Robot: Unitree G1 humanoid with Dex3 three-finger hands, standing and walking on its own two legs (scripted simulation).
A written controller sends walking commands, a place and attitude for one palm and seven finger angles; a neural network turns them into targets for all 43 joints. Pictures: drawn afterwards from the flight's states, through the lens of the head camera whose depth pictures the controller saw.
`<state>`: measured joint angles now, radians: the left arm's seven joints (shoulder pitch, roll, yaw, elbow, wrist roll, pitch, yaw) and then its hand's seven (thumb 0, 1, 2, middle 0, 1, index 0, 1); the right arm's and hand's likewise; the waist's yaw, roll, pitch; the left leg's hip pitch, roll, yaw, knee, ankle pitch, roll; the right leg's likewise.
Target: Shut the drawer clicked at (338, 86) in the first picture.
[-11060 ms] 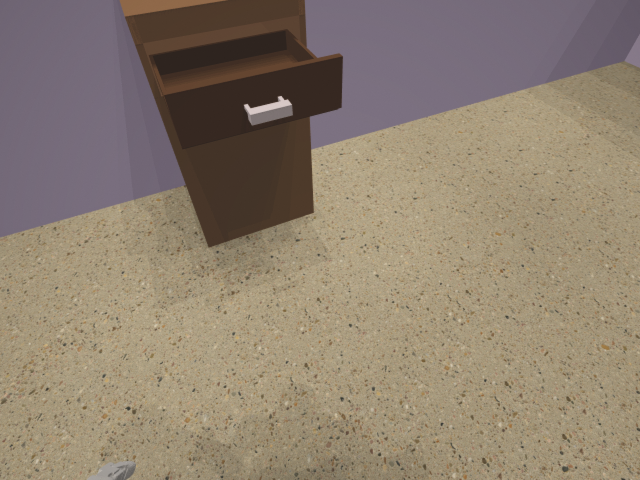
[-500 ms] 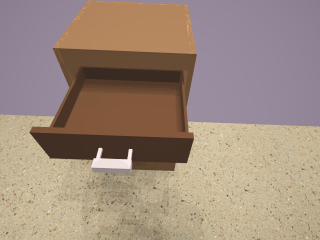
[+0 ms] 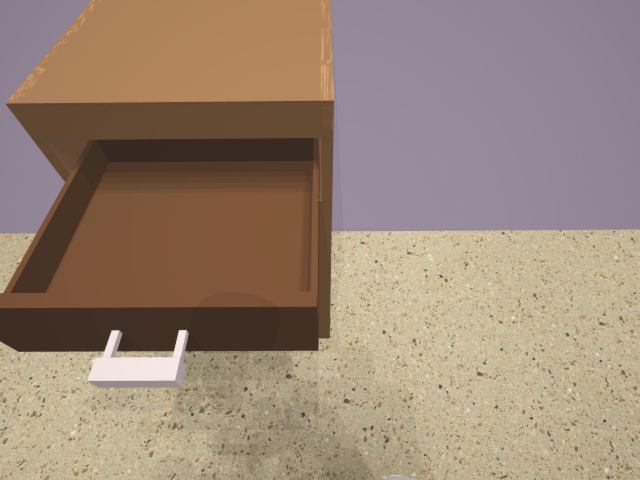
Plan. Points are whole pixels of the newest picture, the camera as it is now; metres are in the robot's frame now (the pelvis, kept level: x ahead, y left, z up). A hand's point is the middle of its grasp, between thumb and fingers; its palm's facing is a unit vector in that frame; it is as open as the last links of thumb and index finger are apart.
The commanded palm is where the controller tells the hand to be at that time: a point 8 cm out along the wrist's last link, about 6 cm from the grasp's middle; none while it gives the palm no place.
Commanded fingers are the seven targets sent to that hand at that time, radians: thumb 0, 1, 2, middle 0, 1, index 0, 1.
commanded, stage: come to a stop and stand still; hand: left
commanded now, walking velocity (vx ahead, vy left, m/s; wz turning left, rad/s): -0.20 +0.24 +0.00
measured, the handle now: (144, 354) +0.27 +0.23 -0.01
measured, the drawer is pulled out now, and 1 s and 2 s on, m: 0.30 0.30 0.30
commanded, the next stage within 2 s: look again from close up in 0.90 s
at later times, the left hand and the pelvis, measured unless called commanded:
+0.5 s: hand out of the picture -0.02 +0.26 -0.16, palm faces +0.08 -0.97 -0.24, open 7.4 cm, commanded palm none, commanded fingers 0.00 0.90 0.90 -0.20 -0.30 -0.20 -0.30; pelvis -0.05 +0.05 +0.01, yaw +1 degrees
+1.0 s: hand out of the picture -0.04 +0.20 -0.16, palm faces +0.00 -0.99 -0.17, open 7.3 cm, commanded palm none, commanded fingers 0.00 0.90 0.90 -0.20 -0.30 -0.20 -0.30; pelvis -0.03 +0.04 +0.01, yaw -1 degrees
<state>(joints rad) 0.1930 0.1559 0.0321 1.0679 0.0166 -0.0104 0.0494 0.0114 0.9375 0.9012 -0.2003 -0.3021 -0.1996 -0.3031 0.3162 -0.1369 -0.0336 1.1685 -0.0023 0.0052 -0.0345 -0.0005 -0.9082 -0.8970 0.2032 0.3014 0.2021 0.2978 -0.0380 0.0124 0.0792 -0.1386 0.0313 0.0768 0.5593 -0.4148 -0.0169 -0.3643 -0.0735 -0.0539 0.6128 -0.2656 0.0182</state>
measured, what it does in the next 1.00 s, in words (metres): steps on the spot: left foot, then right foot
